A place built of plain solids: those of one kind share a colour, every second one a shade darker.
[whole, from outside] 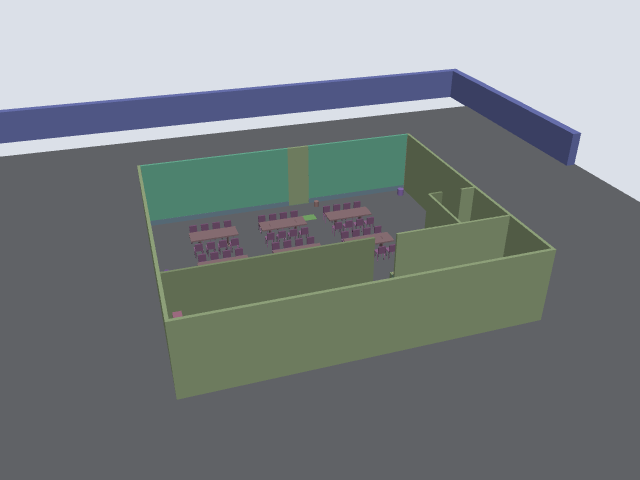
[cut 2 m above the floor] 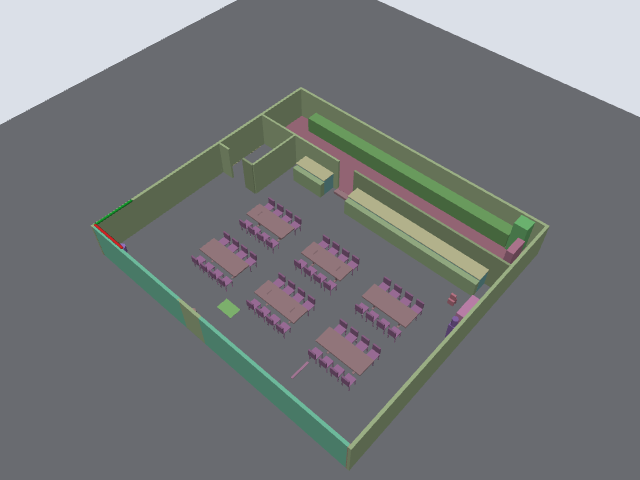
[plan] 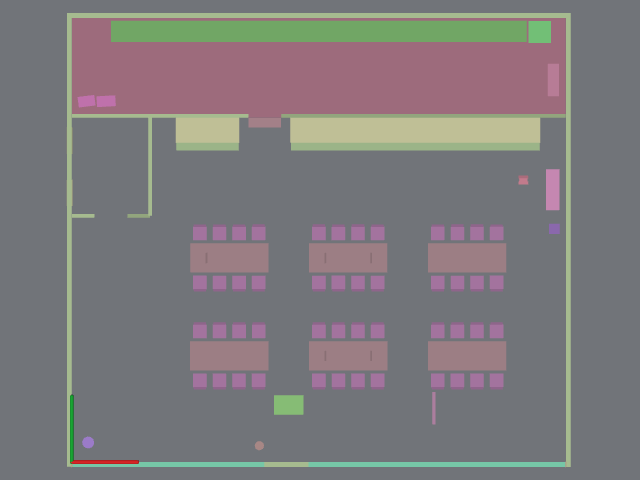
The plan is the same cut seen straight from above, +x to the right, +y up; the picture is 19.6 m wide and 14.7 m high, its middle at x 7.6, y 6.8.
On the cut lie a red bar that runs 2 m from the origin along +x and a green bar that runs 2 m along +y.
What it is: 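A works or school canteen of the 2010s to 2020s; 15.1 x 13.6 m, ceiling 3.5 m, a street door 0.95 x 2.1 m in the glazed front; tables 0.75 m, chairs 0.45 m, bar tops 1.06 m, a counter 1.0 m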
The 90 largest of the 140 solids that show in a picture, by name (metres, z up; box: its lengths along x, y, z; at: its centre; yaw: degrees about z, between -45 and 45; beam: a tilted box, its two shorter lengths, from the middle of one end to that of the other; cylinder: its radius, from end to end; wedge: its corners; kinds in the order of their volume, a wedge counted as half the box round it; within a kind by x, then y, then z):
{
 "street_hedge_1": {"box": [0.6, 16.6, 2.25], "at": [-12.04, -8.3, 1.07]},
 "street_hedge_2": {"box": [39.8, 0.6, 2.25], "at": [7.57, -16.3, 1.07]},
 "wall_1": {"box": [0.15, 7.84, 3.57], "at": [-0.07, 3.77, 1.74]},
 "wall_2": {"box": [0.15, 3.3, 3.57], "at": [-0.07, 9.04, 1.74]},
 "wall_3": {"box": [0.15, 3.36, 3.57], "at": [-0.07, 12.07, 1.74]},
 "wall_4": {"box": [0.7, 0.12, 3.57], "at": [0.35, 7.54, 1.74]},
 "wall_5": {"box": [0.7, 0.12, 3.57], "at": [2.05, 7.54, 1.74]},
 "wall_6": {"box": [0.12, 3.06, 3.57], "at": [2.4, 9.07, 1.74]},
 "wall_7": {"box": [5.41, 0.12, 3.57], "at": [2.71, 10.6, 1.74]},
 "wall_8": {"box": [1.5, 0.15, 3.57], "at": [6.64, -0.07, 1.74]},
 "wall_9": {"box": [15.43, 0.15, 3.57], "at": [7.57, 13.68, 1.74]},
 "wall_10": {"box": [8.72, 0.12, 3.57], "at": [10.77, 10.6, 1.74]},
 "wall_11": {"box": [0.15, 13.9, 3.57], "at": [15.21, 6.8, 1.74]},
 "zone_back_1": {"box": [15.13, 3.06, 0.2], "at": [7.57, 12.07, 0.05]},
 "back_worktop_1": {"box": [12.73, 0.65, 0.95], "at": [7.57, 13.19, 0.57]},
 "window_wall_1": {"box": [6.04, 0.15, 3.57], "at": [3.02, -0.07, 1.74]},
 "window_wall_2": {"box": [7.89, 0.15, 3.57], "at": [11.19, -0.07, 1.74]},
 "counter_1": {"box": [1.91, 0.7, 1.05], "at": [4.16, 10.19, 0.47]},
 "counter_2": {"box": [7.62, 0.7, 1.05], "at": [10.52, 10.19, 0.47]},
 "tray_rail_1": {"box": [1.91, 0.3, 0.94], "at": [4.16, 9.69, 0.42]},
 "tray_rail_2": {"box": [7.62, 0.3, 0.94], "at": [10.52, 9.69, 0.42]},
 "meeting_table_1": {"box": [2.4, 0.9, 0.07], "at": [4.82, 3.25, 0.71]},
 "meeting_table_2": {"box": [2.4, 0.9, 0.07], "at": [4.82, 6.25, 0.71]},
 "meeting_table_3": {"box": [2.4, 0.9, 0.07], "at": [8.46, 3.25, 0.71]},
 "meeting_table_4": {"box": [2.4, 0.9, 0.07], "at": [8.46, 6.25, 0.71]},
 "meeting_table_5": {"box": [2.4, 0.9, 0.07], "at": [12.11, 3.25, 0.71]},
 "meeting_table_6": {"box": [2.4, 0.9, 0.07], "at": [12.11, 6.25, 0.71]},
 "back_fridge_1": {"box": [0.7, 0.68, 1.9], "at": [14.33, 13.17, 1.05]},
 "shelf_1": {"box": [0.35, 1.0, 1.95], "at": [14.74, 11.7, 1.07]},
 "side_chair_1": {"box": [0.38, 0.08, 0.38], "at": [3.92, 2.26, 0.65]},
 "side_chair_2": {"box": [0.38, 0.08, 0.38], "at": [3.92, 4.24, 0.65]},
 "side_chair_3": {"box": [0.38, 0.08, 0.38], "at": [3.92, 5.26, 0.65]},
 "side_chair_4": {"box": [0.38, 0.08, 0.38], "at": [3.92, 7.24, 0.65]},
 "side_chair_5": {"box": [0.38, 0.08, 0.38], "at": [4.52, 2.26, 0.65]},
 "side_chair_6": {"box": [0.38, 0.08, 0.38], "at": [4.52, 4.24, 0.65]},
 "side_chair_7": {"box": [0.38, 0.08, 0.38], "at": [4.52, 5.26, 0.65]},
 "side_chair_8": {"box": [0.38, 0.08, 0.38], "at": [4.52, 7.24, 0.65]},
 "side_chair_9": {"box": [0.38, 0.08, 0.38], "at": [5.12, 2.26, 0.65]},
 "side_chair_10": {"box": [0.38, 0.08, 0.38], "at": [5.12, 4.24, 0.65]},
 "side_chair_11": {"box": [0.38, 0.08, 0.38], "at": [5.12, 5.26, 0.65]},
 "side_chair_12": {"box": [0.38, 0.08, 0.38], "at": [5.12, 7.24, 0.65]},
 "side_chair_13": {"box": [0.38, 0.08, 0.38], "at": [5.72, 2.26, 0.65]},
 "side_chair_14": {"box": [0.38, 0.08, 0.38], "at": [5.72, 4.24, 0.65]},
 "side_chair_15": {"box": [0.38, 0.08, 0.38], "at": [5.72, 5.26, 0.65]},
 "side_chair_16": {"box": [0.38, 0.08, 0.38], "at": [5.72, 7.24, 0.65]},
 "side_chair_17": {"box": [0.38, 0.08, 0.38], "at": [7.57, 2.26, 0.65]},
 "side_chair_18": {"box": [0.38, 0.08, 0.38], "at": [7.57, 4.24, 0.65]},
 "side_chair_19": {"box": [0.38, 0.08, 0.38], "at": [7.57, 5.26, 0.65]},
 "side_chair_20": {"box": [0.38, 0.08, 0.38], "at": [7.57, 7.24, 0.65]},
 "side_chair_21": {"box": [0.38, 0.08, 0.38], "at": [8.16, 2.26, 0.65]},
 "side_chair_22": {"box": [0.38, 0.08, 0.38], "at": [8.16, 4.24, 0.65]},
 "side_chair_23": {"box": [0.38, 0.08, 0.38], "at": [8.16, 5.26, 0.65]},
 "side_chair_24": {"box": [0.38, 0.08, 0.38], "at": [8.16, 7.24, 0.65]},
 "side_chair_25": {"box": [0.38, 0.08, 0.38], "at": [8.77, 2.26, 0.65]},
 "side_chair_26": {"box": [0.38, 0.08, 0.38], "at": [8.77, 4.24, 0.65]},
 "side_chair_27": {"box": [0.38, 0.08, 0.38], "at": [8.77, 5.26, 0.65]},
 "side_chair_28": {"box": [0.38, 0.08, 0.38], "at": [8.77, 7.24, 0.65]},
 "side_chair_29": {"box": [0.38, 0.08, 0.38], "at": [9.37, 2.26, 0.65]},
 "side_chair_30": {"box": [0.38, 0.08, 0.38], "at": [9.37, 4.24, 0.65]},
 "side_chair_31": {"box": [0.38, 0.08, 0.38], "at": [9.37, 5.26, 0.65]},
 "side_chair_32": {"box": [0.38, 0.08, 0.38], "at": [9.37, 7.24, 0.65]},
 "side_chair_33": {"box": [0.38, 0.08, 0.38], "at": [11.21, 2.26, 0.65]},
 "side_chair_34": {"box": [0.38, 0.08, 0.38], "at": [11.21, 4.24, 0.65]},
 "side_chair_35": {"box": [0.38, 0.08, 0.38], "at": [11.21, 5.26, 0.65]},
 "side_chair_36": {"box": [0.38, 0.08, 0.38], "at": [11.21, 7.24, 0.65]},
 "side_chair_37": {"box": [0.38, 0.08, 0.38], "at": [11.81, 2.26, 0.65]},
 "side_chair_38": {"box": [0.38, 0.08, 0.38], "at": [11.81, 4.24, 0.65]},
 "side_chair_39": {"box": [0.38, 0.08, 0.38], "at": [11.81, 5.26, 0.65]},
 "side_chair_40": {"box": [0.38, 0.08, 0.38], "at": [11.81, 7.24, 0.65]},
 "side_chair_41": {"box": [0.38, 0.08, 0.38], "at": [12.41, 2.26, 0.65]},
 "side_chair_42": {"box": [0.38, 0.08, 0.38], "at": [12.41, 4.24, 0.65]},
 "side_chair_43": {"box": [0.38, 0.08, 0.38], "at": [12.41, 5.26, 0.65]},
 "side_chair_44": {"box": [0.38, 0.08, 0.38], "at": [12.41, 7.24, 0.65]},
 "side_chair_45": {"box": [0.38, 0.08, 0.38], "at": [13.01, 2.26, 0.65]},
 "side_chair_46": {"box": [0.38, 0.08, 0.38], "at": [13.01, 4.24, 0.65]},
 "side_chair_47": {"box": [0.38, 0.08, 0.38], "at": [13.01, 5.26, 0.65]},
 "side_chair_48": {"box": [0.38, 0.08, 0.38], "at": [13.01, 7.24, 0.65]},
 "recycling_station_1": {"box": [0.42, 1.26, 1.0], "at": [14.73, 8.34, 0.45]},
 "counter_top_1": {"box": [1.95, 0.78, 0.04], "at": [4.16, 10.17, 1.02]},
 "counter_top_2": {"box": [7.66, 0.78, 0.04], "at": [10.52, 10.17, 1.02]},
 "stallriser_1": {"box": [6.04, 0.05, 0.35], "at": [3.02, -0.02, 0.12]},
 "stallriser_2": {"box": [7.89, 0.05, 0.35], "at": [11.19, -0.02, 0.12]},
 "water_cooler_1": {"box": [0.33, 0.31, 1.03], "at": [14.78, 7.14, 0.47]},
 "water_cooler_2": {"cylinder": 0.14, "from": [14.78, 7.14, 0.98], "to": [14.78, 7.14, 1.4]},
 "box_cardboard_1": {"box": [0.52, 0.33, 0.44], "at": [0.45, 11.05, 0.32], "yaw": 7.0},
 "box_cardboard_2": {"box": [0.58, 0.33, 0.27], "at": [1.05, 11.05, 0.23], "yaw": 3.1},
 "back_step_1": {"box": [1.0, 0.3, 0.2], "at": [5.91, 10.39, 0.05]},
 "plant_pot_1": {"cylinder": 0.18, "from": [0.5, 0.6, 0.0], "to": [0.5, 0.6, 0.38]},
 "door_mat_1": {"box": [0.9, 0.6, 0.07], "at": [6.64, 1.75, -0.02]},
 "bin_waste_1": {"cylinder": 0.14, "from": [5.74, 0.5, 0.0], "to": [5.74, 0.5, 0.31]}
}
